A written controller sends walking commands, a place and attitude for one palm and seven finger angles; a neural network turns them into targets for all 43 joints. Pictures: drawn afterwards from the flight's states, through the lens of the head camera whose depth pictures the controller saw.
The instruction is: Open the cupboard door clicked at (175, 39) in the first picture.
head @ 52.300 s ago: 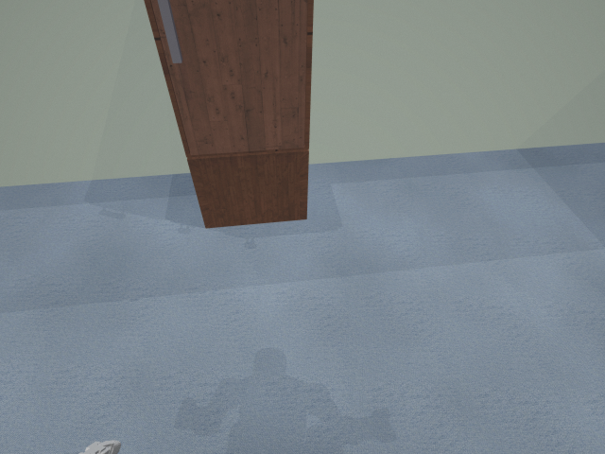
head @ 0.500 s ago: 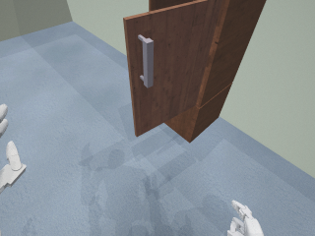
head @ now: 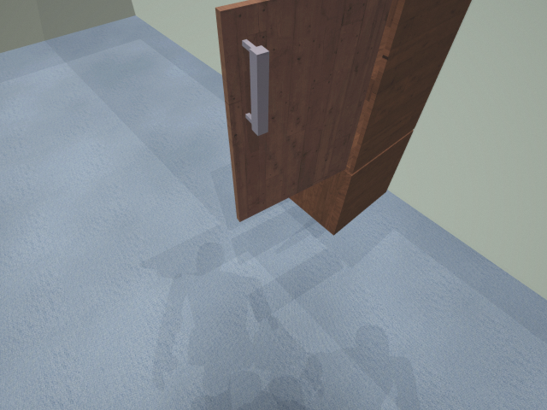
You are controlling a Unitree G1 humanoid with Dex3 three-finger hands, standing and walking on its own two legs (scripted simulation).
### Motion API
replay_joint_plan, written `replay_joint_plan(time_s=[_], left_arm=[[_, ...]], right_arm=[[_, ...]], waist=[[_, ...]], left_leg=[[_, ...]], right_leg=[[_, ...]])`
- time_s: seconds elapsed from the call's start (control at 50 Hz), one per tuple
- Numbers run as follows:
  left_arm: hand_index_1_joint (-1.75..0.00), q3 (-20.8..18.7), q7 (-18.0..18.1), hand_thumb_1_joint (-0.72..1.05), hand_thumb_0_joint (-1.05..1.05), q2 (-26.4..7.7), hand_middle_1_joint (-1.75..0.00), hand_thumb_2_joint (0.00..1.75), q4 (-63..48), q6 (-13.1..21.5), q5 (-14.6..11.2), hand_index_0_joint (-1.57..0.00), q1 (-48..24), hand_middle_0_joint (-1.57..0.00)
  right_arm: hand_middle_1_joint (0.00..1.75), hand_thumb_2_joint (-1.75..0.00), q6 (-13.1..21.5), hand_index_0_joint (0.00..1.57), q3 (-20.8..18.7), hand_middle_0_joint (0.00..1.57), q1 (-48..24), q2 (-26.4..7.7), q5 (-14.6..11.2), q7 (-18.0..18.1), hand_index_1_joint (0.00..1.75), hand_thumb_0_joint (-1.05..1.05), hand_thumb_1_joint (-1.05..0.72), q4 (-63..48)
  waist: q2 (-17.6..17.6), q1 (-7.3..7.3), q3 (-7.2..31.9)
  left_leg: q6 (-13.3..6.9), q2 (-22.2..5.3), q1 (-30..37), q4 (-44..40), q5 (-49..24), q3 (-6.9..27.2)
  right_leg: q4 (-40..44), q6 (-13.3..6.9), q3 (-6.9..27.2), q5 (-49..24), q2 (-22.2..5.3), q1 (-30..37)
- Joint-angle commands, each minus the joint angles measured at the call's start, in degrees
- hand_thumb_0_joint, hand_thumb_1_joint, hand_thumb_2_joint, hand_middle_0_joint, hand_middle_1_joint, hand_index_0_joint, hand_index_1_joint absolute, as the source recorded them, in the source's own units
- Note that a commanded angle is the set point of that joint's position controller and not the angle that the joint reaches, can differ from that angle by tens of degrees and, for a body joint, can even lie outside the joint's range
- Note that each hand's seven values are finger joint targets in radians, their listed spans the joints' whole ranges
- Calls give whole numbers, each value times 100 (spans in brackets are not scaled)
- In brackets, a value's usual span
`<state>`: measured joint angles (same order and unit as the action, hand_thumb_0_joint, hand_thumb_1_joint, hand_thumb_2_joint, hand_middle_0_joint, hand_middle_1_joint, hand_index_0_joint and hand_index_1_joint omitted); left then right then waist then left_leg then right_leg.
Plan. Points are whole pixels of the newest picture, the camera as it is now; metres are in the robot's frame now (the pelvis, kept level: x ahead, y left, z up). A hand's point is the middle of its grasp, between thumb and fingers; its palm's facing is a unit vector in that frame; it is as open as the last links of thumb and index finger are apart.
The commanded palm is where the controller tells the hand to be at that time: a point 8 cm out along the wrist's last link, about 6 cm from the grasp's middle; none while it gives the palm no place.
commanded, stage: let the arm hang, fingers relaxed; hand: left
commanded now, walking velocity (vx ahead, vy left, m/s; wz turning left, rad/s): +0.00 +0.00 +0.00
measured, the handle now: (253, 89) +0.66 +0.08 +0.10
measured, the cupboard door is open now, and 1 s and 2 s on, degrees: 81 81 81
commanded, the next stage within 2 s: look to check the result in 0.62 s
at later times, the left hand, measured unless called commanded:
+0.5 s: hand out of the picture +0.12 +0.23 -0.14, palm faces -0.01 -0.95 -0.32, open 7.4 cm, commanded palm none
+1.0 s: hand out of the picture +0.11 +0.23 -0.14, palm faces -0.01 -0.94 -0.34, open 7.4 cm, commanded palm none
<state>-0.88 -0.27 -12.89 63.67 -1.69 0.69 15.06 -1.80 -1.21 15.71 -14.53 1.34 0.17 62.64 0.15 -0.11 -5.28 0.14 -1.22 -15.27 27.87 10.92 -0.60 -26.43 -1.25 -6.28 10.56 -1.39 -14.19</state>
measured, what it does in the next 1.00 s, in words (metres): stands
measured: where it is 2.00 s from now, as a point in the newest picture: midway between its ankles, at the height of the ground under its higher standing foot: outside the picture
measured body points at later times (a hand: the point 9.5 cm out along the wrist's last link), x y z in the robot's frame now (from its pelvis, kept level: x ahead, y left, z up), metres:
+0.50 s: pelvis +0.02 +0.00 +0.01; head +0.03 -0.02 +0.46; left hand +0.12 +0.28 -0.12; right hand +0.07 -0.28 -0.15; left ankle +0.05 +0.12 -0.74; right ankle +0.04 -0.11 -0.74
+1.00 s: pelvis +0.05 -0.01 +0.01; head +0.07 -0.03 +0.46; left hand +0.12 +0.28 -0.12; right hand +0.12 -0.30 -0.14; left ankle +0.05 +0.12 -0.74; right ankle +0.04 -0.11 -0.74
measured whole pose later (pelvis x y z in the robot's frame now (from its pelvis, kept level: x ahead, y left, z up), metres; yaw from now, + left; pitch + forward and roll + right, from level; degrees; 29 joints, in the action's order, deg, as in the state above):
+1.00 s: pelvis +0.05 -0.01 +0.01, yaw -1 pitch -2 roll +0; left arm -1.1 0.0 -17.8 66.1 0.6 0.4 5.8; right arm -0.1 -0.6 5.6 -18.9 1.0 0.1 64.9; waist -1.9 0.1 -4.1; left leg 1.2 -1.6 -6.4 17.7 9.7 -1.2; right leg -18.3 -1.5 -5.8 10.3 -0.5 -6.5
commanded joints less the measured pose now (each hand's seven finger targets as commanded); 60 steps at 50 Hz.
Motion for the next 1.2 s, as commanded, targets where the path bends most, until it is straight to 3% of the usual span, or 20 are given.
replay_joint_plan(time_s=[0.0, 0.14, 0.26, 0.36, 0.42, 0.5, 0.78, 1.18], left_arm=[[-30, -252, 104, 90, 0, -1146, -30, 90, -246, 242, 6, -20, -399, -20], [-30, -288, 107, 90, 0, -1267, -30, 90, -101, 224, 12, -20, -531, -20], [-30, -286, 103, 90, 0, -1372, -30, 90, -133, 249, 17, -20, -753, -20], [-30, -280, 96, 90, 0, -1463, -30, 90, -193, 286, 19, -20, -964, -20], [-30, -268, 97, 90, 0, -1488, -30, 90, -212, 314, 14, -20, -1052, -20], [-30, -267, 99, 90, 0, -1522, -30, 90, -226, 347, 9, -20, -1159, -20], [-30, -245, 101, 90, 0, -1646, -30, 90, -195, 386, -2, -20, -1175, -20], [-30, -228, 130, 90, 0, -1674, -30, 90, -139, 395, -17, -20, -1071, -20]], right_arm=[[30, -90, 148, 20, -188, 20, -12, -802, -9, 92, 30, 0, -90, -261], [30, -90, 172, 20, -205, 20, -65, -891, 5, 89, 30, 0, -90, -125], [30, -90, 200, 20, -193, 20, -334, -999, 9, 60, 30, 0, -90, -104], [30, -90, 238, 20, -170, 20, -583, -1091, 3, 37, 30, 0, -90, -95], [30, -90, 271, 20, -151, 20, -720, -1159, -2, 38, 30, 0, -90, -99], [30, -90, 302, 20, -135, 20, -893, -1269, -11, 50, 30, 0, -90, -104], [30, -90, 285, 20, -108, 20, -1107, -1447, -38, 65, 30, 0, -90, -133], [30, -90, 269, 20, -99, 20, -1045, -1421, -48, 91, 30, 0, -90, -95]], waist=[[-133, 94, 312], [27, 40, 172], [107, 24, 172], [83, 15, 289], [-131, 15, 483], [-108, 16, 680], [-92, 42, 780], [42, 36, 749]], left_leg=[[-191, -365, 93, -636, 710, 433], [-230, -447, -66, -933, 865, 536], [-210, -442, 69, -1019, 584, 529], [-180, -470, 173, -1092, 154, 526], [-162, -527, 333, -1136, -239, 543], [-135, -589, 527, -1167, -711, 532], [-103, -609, 916, -1208, -899, 451], [-94, -639, 1082, -1220, -1078, 361]], right_leg=[[1047, -304, 924, 1377, -642, -65], [982, -259, 846, 1343, -577, 91], [1014, -224, 853, 1144, -604, 160], [1018, -184, 826, 763, -634, 387], [965, -161, 796, 291, -647, 582], [913, -138, 737, -370, -661, 813], [1129, -140, 773, -735, -683, 920], [1145, -140, 749, -1208, -673, 1046]])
